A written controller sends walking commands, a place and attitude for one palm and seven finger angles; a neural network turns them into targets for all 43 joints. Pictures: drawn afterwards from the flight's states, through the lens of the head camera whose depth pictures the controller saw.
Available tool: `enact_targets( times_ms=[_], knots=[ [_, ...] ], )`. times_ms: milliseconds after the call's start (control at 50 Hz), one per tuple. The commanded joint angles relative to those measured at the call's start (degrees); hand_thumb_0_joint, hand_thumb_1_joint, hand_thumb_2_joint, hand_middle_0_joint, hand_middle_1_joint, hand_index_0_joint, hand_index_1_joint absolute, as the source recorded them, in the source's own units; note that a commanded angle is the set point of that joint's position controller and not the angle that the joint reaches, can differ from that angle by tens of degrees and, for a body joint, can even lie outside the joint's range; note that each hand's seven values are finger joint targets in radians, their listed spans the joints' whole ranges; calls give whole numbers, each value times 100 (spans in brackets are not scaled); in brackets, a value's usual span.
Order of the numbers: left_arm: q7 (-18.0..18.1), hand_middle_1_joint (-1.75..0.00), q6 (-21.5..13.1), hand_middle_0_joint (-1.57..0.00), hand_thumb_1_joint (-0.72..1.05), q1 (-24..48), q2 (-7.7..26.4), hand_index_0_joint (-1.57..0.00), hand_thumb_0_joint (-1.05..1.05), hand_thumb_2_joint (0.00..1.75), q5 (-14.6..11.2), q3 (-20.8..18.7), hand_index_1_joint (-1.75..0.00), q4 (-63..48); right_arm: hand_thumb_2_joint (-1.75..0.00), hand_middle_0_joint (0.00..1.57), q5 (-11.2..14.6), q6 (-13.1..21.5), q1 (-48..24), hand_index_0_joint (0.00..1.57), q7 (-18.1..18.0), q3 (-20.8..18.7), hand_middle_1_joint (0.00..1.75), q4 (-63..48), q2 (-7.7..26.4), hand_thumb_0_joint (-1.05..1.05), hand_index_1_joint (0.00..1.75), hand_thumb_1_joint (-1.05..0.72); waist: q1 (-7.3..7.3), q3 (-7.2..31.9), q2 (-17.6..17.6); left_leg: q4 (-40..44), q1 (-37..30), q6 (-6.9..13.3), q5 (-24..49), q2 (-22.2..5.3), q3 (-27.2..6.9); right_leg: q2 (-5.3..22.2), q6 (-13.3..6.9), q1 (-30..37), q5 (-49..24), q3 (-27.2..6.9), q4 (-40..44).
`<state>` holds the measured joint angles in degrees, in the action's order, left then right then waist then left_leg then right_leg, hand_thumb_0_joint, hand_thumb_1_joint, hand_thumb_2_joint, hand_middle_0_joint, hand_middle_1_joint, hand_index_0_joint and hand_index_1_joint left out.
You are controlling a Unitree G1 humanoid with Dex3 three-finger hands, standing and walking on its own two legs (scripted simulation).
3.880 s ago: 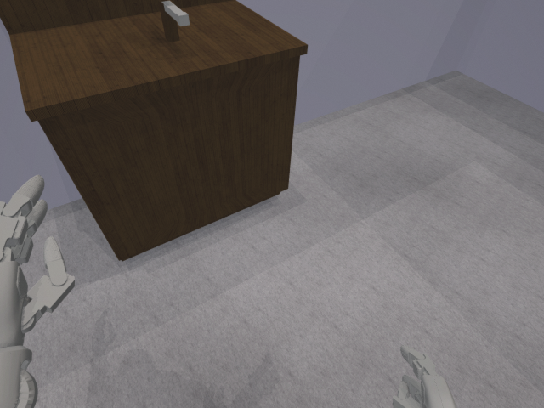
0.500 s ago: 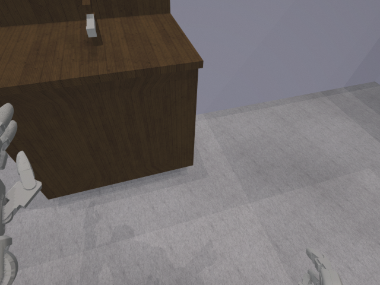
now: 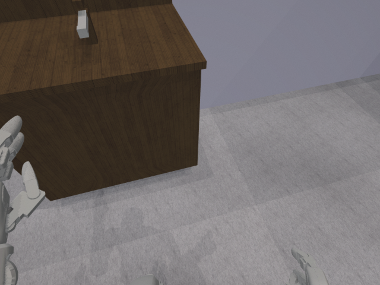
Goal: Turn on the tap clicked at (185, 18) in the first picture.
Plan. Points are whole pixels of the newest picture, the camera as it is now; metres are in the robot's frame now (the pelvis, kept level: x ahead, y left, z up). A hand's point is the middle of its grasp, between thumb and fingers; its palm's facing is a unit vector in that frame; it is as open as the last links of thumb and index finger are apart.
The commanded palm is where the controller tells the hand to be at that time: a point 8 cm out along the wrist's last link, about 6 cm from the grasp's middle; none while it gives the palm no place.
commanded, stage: take the last steps up to it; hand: left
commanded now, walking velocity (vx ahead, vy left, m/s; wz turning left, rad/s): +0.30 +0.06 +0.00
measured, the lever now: (82, 31) +0.78 +0.39 +0.13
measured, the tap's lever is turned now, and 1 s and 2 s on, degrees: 0 0 0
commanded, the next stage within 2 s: come to a stop and stand still in 1.36 s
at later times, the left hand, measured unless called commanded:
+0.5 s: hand (75, 132) +0.34 +0.23 +0.16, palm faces +0.41 -0.80 -0.45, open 7.4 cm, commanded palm +0.28 +0.27 +0.17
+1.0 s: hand (93, 85) +0.46 +0.23 +0.17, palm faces +0.37 -0.83 -0.42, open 7.4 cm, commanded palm +0.40 +0.28 +0.17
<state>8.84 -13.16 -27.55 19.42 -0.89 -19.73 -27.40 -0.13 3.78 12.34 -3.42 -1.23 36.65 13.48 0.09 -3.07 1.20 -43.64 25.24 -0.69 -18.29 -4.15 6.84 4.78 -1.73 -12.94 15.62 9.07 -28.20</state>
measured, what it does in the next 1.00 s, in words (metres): walks ahead: left foot, then right foot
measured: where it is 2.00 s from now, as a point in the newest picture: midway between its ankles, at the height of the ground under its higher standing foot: (196, 257)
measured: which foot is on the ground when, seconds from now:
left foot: up 0.00-0.06, down 0.08-0.44, up 0.46-0.72, down 0.74-1.00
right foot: down 0.00-0.10, up 0.12-0.40, down 0.42-0.76, up 0.78-1.00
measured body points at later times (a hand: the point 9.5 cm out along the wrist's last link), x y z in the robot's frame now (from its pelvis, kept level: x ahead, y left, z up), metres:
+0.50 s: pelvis +0.11 +0.00 -0.02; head +0.14 -0.03 +0.43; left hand +0.31 +0.27 +0.19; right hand +0.27 -0.22 -0.14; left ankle +0.08 +0.13 -0.70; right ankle +0.15 -0.10 -0.74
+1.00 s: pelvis +0.23 +0.00 -0.01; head +0.25 +0.00 +0.44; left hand +0.43 +0.27 +0.20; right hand +0.39 -0.21 -0.10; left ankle +0.23 +0.13 -0.74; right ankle +0.26 -0.11 -0.72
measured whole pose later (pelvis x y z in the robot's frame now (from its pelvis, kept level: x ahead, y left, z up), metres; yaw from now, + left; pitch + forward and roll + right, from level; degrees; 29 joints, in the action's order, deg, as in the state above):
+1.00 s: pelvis +0.23 +0.00 -0.01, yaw -2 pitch +0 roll +0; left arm 9.1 -12.9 -27.8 21.1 -1.8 -21.2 -29.8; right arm 0.5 6.6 12.1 -2.7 0.9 34.0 7.9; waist -1.0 -1.8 -0.6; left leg -30.2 13.6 -0.7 -16.4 -5.3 8.0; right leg 3.3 1.1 -22.7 22.1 7.3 -42.4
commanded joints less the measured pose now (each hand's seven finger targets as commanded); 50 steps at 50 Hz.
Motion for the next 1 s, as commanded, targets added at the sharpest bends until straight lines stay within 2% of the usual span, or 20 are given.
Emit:
enact_targets(
  times_ms=[0, 40, 80, 100, 140, 200, 360, 380, 400, 420, 460, 500, 540, 680, 700, 740, 760, 780, 880, 980],
  knots=[
    [245, -30, -324, -20, 90, 436, 1097, -20, 0, 90, -24, -730, -30, -1550, -90, 20, -7, 386, -460, 20, -78, -147, 30, -1059, 308, 0, 30, -90, 67, 977, 527, 1422, -870, 55, 483, 222, 404, 1067, -509, 670, -447, -1065, 656],
    [238, -30, -367, -20, 90, 610, 1104, -20, 0, 90, -22, -707, -30, -1596, -90, 20, 13, 386, -361, 20, -150, -232, 30, -1081, 439, 0, 30, -90, -27, 925, -181, 1934, -1894, 197, 614, 11, 176, 690, -228, -15, -255, -874, -309],
    [232, -30, -471, -20, 90, 827, 1053, -20, 0, 90, -41, -680, -30, -1728, -90, 20, 77, 387, -316, 20, -112, -291, 30, -1158, 611, 0, 30, -90, -78, 1065, -2020, 2501, -3001, 1078, 1853, -1684, -2431, -291, 237, -1842, 1776, -207, -2755],
    [166, -30, -516, -20, 90, 713, 1323, -20, 0, 90, 9, -784, -30, -1399, -90, 20, 13, 455, -385, 20, -108, -218, 30, -1065, 506, 0, 30, -90, -80, 1020, -2113, 2783, -2732, 1368, 1286, -2061, -3099, -220, 182, -2214, 2128, -595, -3712],
    [118, -30, -493, -20, 90, 632, 1222, -20, 0, 90, -19, -777, -30, -1539, -90, 20, 60, 501, -405, 20, -49, -233, 30, -962, 451, 0, 30, -90, -112, 747, -1459, 2634, -2583, 1566, 1494, -1980, -2690, 84, 244, -2787, 1571, -858, -4056],
    [79, -30, -457, -20, 90, 208, 1064, -20, 0, 90, -35, -745, -30, -1863, -90, 20, 86, 560, -335, 20, 11, -248, 30, -920, 459, 0, 30, -90, -23, 861, -1294, 2511, -2290, 1189, 1938, -1434, -1369, 91, 304, -2394, 903, -499, -3187],
    [91, -30, -239, -20, 90, 348, 1012, -20, 0, 90, -58, -765, -30, -947, -90, 20, 64, 480, -442, 20, -110, -129, 30, -887, 396, 0, 30, -90, 12, 859, -933, 1641, -1085, 634, 782, -1045, -283, -370, 322, 248, -26, 299, -141],
    [91, -30, -227, -20, 90, 526, 1060, -20, 0, 90, -21, -755, -30, -912, -90, 20, 73, 452, -465, 20, -115, -126, 30, -880, 361, 0, 30, -90, 38, 922, -473, 772, -651, 505, 509, -804, -62, -116, 176, 791, -79, -118, 220],
    [95, -30, -195, -20, 90, 590, 1202, -20, 0, 90, 32, -750, -30, -854, -90, 20, 83, 395, -425, 20, -104, -100, 30, -924, 199, 0, 30, -90, 23, 1038, 855, -773, 306, 295, -236, -190, 320, 951, -347, 1316, -146, -1955, 676],
    [131, -30, -201, -20, 90, 731, 1447, -20, 0, 90, -29, -960, -30, -955, -90, 20, 69, 440, -690, 20, -79, -37, 30, -1030, 191, 0, 30, -90, 139, 849, 1692, -2089, 1456, 94, -1505, 262, 2, 2002, -955, 1601, -801, -3784, 1192],
    [53, -30, -272, -20, 90, 771, 1363, -20, 0, 90, -85, -917, -30, -987, -90, 20, 46, 438, -576, 20, 10, -124, 30, -823, 338, 0, 30, -90, 64, 676, 1191, -2844, 1473, -16, -932, -78, -755, 2026, -1040, 1041, 231, -3577, 1352],
    [38, -30, -363, -20, 90, 803, 1316, -20, 0, 90, -26, -907, -30, -1298, -90, 20, 45, 295, -702, 20, 20, -49, 30, -721, 271, 0, 30, -90, 14, 622, 489, -2453, 1151, -83, -563, -261, -719, 1709, -873, 555, -299, -2287, 1241],
    [78, -30, -398, -20, 90, 605, 1205, -20, 0, 90, -14, -847, -30, -1372, -90, 20, 19, 284, -717, 20, -14, -40, 30, -783, 277, 0, 30, -90, -29, 682, 595, -1425, 529, -43, -308, -265, -465, 1476, -713, 184, -803, -1495, 1188],
    [276, -30, -347, -20, 90, 224, 1126, -20, 0, 90, -68, -907, -30, -1524, -90, 20, -18, 329, -419, 20, -102, -164, 30, -1071, 275, 0, 30, -90, 35, 1016, 263, 1692, -1208, 47, 652, 241, 459, 869, -388, 559, -670, -934, 298],
    [258, -30, -346, -20, 90, 256, 1072, -20, 0, 90, -61, -813, -30, -1489, -90, 20, 28, 335, -343, 20, -143, -223, 30, -1102, 362, 0, 30, -90, -15, 1015, -38, 1965, -1714, 142, 746, 60, 217, 724, -238, 281, -645, -829, -225],
    [235, -30, -428, -20, 90, 632, 1019, -20, 0, 90, -93, -724, -30, -1619, -90, 20, 91, 355, -316, 20, -111, -283, 30, -1171, 569, 0, 30, -90, -88, 1086, -1698, 2323, -2876, 990, 1984, -1522, -2145, -225, 240, -1558, 1288, -225, -2354],
    [186, -30, -442, -20, 90, 503, 1183, -20, 0, 90, -71, -811, -30, -1172, -90, 20, 32, 387, -386, 20, -117, -203, 30, -1088, 476, 0, 30, -90, -125, 929, -2003, 2748, -2557, 1397, 1527, -2023, -2978, -249, 215, -2027, 2097, -520, -3350],
    [152, -30, -437, -20, 90, 639, 1229, -20, 0, 90, -57, -819, -30, -1224, -90, 20, 25, 422, -411, 20, -90, -197, 30, -1063, 437, 0, 30, -90, -122, 662, -1777, 2766, -2357, 1576, 1395, -2075, -3048, -42, 203, -2363, 1897, -808, -3604],
    [98, -30, -375, -20, 90, 107, 953, -20, 0, 90, -82, -678, -30, -1622, -90, 20, 81, 542, -333, 20, 14, -223, 30, -945, 464, 0, 30, -90, -15, 840, -1485, 2419, -1926, 1099, 2076, -1288, -1069, -58, 289, -1578, 831, -304, -2166],
    [133, -30, -273, -20, 90, 211, 1050, -20, 0, 90, -91, -818, -30, -1117, -90, 20, 73, 503, -413, 20, -65, -139, 30, -934, 415, 0, 30, -90, 3, 819, -1150, 1777, -1118, 664, 1029, -1037, -466, -379, 308, 78, 105, 213, -259]
  ],
)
